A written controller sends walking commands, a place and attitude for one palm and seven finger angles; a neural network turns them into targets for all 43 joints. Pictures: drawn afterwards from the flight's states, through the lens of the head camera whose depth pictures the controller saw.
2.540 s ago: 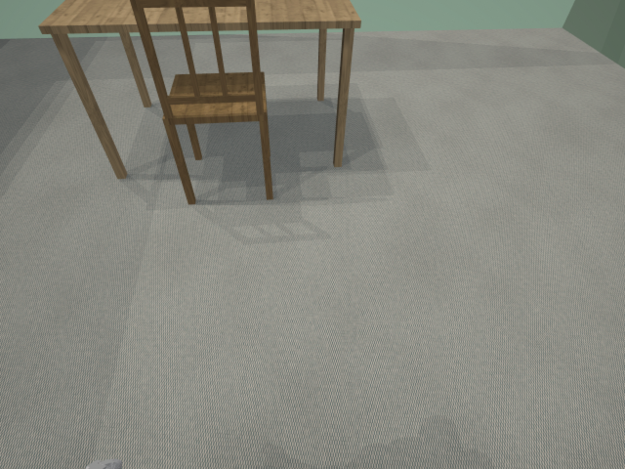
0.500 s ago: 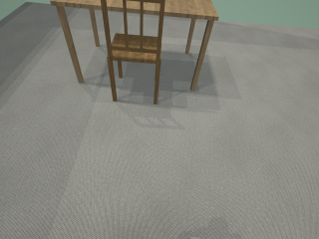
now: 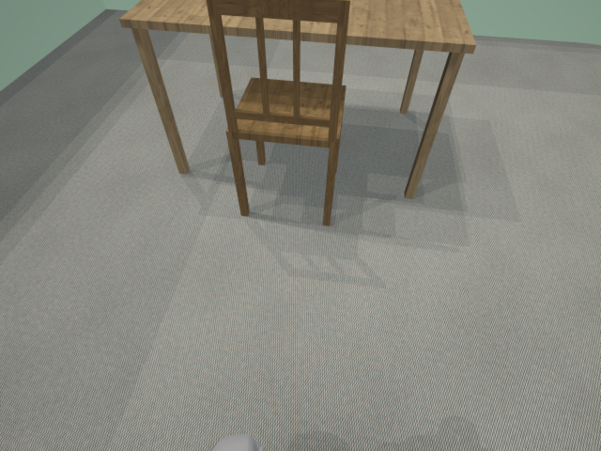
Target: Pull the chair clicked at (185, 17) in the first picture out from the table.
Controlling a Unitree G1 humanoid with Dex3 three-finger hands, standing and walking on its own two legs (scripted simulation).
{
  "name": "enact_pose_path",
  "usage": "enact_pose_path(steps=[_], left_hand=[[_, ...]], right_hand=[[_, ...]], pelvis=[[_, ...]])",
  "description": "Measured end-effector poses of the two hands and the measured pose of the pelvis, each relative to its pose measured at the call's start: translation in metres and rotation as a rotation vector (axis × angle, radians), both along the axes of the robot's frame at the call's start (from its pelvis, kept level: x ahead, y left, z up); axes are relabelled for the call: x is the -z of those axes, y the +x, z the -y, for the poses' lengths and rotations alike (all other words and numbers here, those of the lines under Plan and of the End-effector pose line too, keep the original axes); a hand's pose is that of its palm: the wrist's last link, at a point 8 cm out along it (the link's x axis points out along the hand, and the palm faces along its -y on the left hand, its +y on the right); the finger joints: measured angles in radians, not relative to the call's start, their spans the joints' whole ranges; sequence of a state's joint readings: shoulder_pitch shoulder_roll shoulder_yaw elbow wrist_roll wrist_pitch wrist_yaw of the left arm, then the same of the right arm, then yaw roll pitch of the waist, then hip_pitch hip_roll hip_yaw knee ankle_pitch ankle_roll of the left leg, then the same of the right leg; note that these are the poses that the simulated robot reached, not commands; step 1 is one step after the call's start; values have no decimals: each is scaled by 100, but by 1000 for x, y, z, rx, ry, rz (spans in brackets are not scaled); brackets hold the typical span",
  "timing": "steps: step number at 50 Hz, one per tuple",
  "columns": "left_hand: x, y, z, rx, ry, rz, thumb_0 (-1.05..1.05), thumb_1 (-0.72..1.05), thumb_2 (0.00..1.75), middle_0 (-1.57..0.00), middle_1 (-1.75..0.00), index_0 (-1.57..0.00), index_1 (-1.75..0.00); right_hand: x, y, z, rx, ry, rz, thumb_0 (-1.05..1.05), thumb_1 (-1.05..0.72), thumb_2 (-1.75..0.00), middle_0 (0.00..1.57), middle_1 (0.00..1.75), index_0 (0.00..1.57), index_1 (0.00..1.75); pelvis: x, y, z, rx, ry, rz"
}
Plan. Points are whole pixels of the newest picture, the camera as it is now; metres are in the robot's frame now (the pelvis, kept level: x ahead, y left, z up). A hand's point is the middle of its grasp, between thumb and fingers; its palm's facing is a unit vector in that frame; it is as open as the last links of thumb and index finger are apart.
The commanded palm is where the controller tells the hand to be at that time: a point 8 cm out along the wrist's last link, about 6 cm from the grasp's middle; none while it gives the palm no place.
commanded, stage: walk to a spot facing it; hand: left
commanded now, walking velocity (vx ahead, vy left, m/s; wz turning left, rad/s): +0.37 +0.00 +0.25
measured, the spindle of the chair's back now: (263, 69) +1.14 +0.15 -0.07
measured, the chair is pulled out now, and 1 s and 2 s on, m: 0.00 0.00 0.00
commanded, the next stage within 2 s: turn to face it in 0.48 s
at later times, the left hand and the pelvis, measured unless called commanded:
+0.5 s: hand (159, 404) +0.22 +0.24 -0.17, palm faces +0.13 -0.98 -0.14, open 7.4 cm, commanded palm none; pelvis +0.23 +0.07 +0.01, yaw +3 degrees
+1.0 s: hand (208, 268) +0.48 +0.21 -0.17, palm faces -0.02 -0.97 -0.22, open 7.3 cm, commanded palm none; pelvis +0.40 +0.03 +0.00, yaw -3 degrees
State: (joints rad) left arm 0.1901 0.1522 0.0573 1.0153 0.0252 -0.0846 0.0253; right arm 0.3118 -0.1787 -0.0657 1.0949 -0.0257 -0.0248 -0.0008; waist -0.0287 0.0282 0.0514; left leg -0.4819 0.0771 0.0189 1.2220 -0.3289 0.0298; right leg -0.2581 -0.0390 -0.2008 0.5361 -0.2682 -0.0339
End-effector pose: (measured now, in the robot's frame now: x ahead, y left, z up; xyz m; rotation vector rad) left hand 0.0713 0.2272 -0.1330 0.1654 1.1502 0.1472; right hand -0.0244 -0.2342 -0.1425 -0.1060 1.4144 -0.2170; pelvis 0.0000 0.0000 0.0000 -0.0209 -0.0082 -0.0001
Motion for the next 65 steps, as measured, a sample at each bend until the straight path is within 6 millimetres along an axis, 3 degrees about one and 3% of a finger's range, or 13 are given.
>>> enact_pose_path(steps=[4, 9, 13, 15, 20, 30, 40, 43, 47, 50, 55, 59, 65], left_hand=[[1, -20, -13, -51, 10, -134, -1, 94, 90, -20, -30, -20, -30], [10, -40, -20, -131, -30, -281, 0, 93, 90, -20, -30, -20, -30], [25, -42, -26, -189, -75, -390, 0, 92, 90, -20, -30, -20, -30], [29, -33, -32, -199, -93, -432, 1, 92, 90, -20, -30, -20, -30], [20, 39, -50, -180, -95, -365, 1, 91, 90, -20, -30, -20, -30], [3, 227, -70, -98, -61, -118, 1, 92, 90, -19, -30, -20, -30], [7, 380, -46, 45, 11, -23, 1, 91, 90, -19, -30, -20, -30], [8, 397, -35, 50, 15, -14, 1, 91, 90, -19, -30, -20, -30], [4, 399, -26, 39, 10, -61, 0, 91, 90, -20, -30, -20, -30], [1, 401, -31, 34, 18, -90, 0, 93, 90, -20, -30, -20, -30], [4, 405, -43, 38, -6, -111, 0, 93, 90, -20, -30, -20, -30], [16, 410, -56, 34, -43, -121, 1, 92, 90, -20, -30, -20, -30], [6, 428, -66, 60, -53, -151, 1, 91, 90, -20, -30, -20, -30]], right_hand=[[-15, 107, 10, -75, -28, 159, 1, -92, -90, 19, 29, 20, 30], [-27, 222, -9, -194, -31, 270, 0, -92, -90, 19, 29, 19, 30], [-23, 298, -40, -274, -37, 331, 0, -92, -90, 19, 29, 20, 30], [-21, 321, -54, -285, -40, 356, 0, -92, -90, 19, 29, 20, 30], [-23, 326, -77, -237, -22, 291, 0, -91, -90, 20, 29, 20, 30], [-25, 304, -65, -99, -46, 74, -1, -94, -90, 20, 29, 20, 30], [8, 295, -69, 45, 56, -165, 0, -92, -90, 20, 29, 20, 30], [16, 317, -64, 61, 65, -171, 1, -91, -90, 20, 29, 20, 30], [11, 370, -55, 46, 49, -76, 1, -91, -90, 20, 29, 20, 30], [5, 411, -51, 32, 34, 19, 1, -91, -90, 20, 29, 20, 30], [-7, 451, -43, 11, -29, 112, 2, -95, -90, 20, 29, 20, 30], [-14, 464, -49, 5, -71, 164, 1, -94, -90, 20, 29, 20, 30], [-26, 447, -69, 45, -51, 93, 1, -92, -90, 20, 29, 20, 30]], pelvis=[[-6, 38, -1, -19, -5, -9], [-3, 88, -14, -47, -20, -5], [10, 134, -35, -62, -21, 5], [15, 152, -45, -65, -9, 14], [0, 192, -60, -60, 3, 21], [-14, 275, -68, -50, 20, 13], [10, 365, -39, 4, 32, 20], [12, 379, -32, 17, 14, 21], [4, 392, -30, 35, 10, 11], [-1, 398, -31, 53, 13, -3], [-3, 410, -43, 82, 4, -5], [1, 423, -57, 98, -7, 3], [-12, 448, -62, 114, 0, -5]])
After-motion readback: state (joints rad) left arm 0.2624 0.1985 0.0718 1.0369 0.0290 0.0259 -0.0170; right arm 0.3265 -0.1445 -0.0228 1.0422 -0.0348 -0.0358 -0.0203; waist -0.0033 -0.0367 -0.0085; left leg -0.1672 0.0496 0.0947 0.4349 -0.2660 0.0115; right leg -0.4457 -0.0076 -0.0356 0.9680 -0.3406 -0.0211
